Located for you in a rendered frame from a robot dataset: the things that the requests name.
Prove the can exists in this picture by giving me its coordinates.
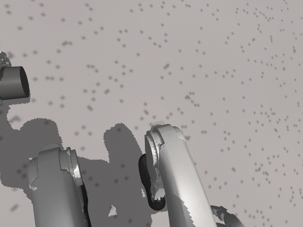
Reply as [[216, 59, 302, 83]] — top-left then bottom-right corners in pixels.
[[0, 66, 29, 100]]

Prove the right robot foot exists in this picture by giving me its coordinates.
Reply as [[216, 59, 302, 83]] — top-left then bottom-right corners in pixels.
[[138, 154, 166, 211]]

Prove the left robot foot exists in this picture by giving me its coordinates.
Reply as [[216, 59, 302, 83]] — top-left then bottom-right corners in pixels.
[[81, 183, 91, 227]]

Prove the left robot hand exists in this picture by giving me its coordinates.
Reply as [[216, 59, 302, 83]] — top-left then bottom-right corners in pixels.
[[0, 51, 11, 106]]

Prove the right robot hand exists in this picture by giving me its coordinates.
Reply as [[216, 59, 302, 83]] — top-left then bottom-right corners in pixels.
[[210, 205, 245, 227]]

